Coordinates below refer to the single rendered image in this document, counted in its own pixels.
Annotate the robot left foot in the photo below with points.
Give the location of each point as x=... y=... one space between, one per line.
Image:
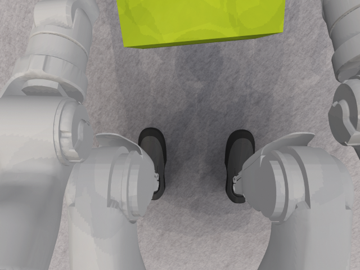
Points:
x=152 y=141

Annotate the robot right upper arm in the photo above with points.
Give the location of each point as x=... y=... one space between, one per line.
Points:
x=344 y=114

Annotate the robot right shin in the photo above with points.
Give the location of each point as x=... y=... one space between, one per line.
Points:
x=246 y=185

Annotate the robot left upper arm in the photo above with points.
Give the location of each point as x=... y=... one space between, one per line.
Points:
x=41 y=139

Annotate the carton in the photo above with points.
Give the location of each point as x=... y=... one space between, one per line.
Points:
x=164 y=23

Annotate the robot left forearm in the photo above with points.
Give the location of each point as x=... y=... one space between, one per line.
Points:
x=58 y=51

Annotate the robot right forearm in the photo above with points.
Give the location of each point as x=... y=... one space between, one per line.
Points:
x=342 y=18

